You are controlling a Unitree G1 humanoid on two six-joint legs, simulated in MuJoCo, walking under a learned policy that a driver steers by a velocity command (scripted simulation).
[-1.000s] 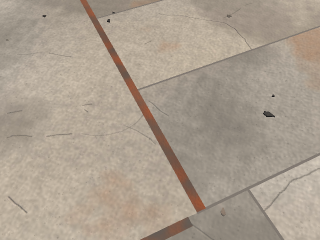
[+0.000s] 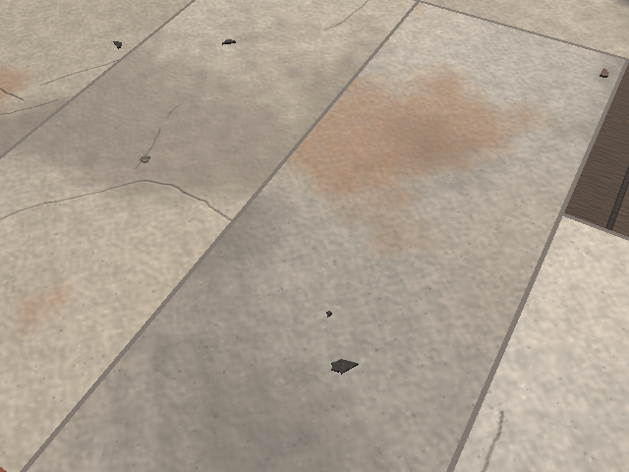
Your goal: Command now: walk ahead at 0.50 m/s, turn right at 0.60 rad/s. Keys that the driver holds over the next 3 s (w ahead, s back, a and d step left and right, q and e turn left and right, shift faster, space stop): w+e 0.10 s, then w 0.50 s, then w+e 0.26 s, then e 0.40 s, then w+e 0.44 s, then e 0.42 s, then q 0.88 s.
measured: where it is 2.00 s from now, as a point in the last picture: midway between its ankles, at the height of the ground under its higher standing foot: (446, 300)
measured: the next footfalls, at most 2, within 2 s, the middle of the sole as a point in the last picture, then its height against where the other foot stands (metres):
left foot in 0.32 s outside the picture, level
right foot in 0.84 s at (412, 383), level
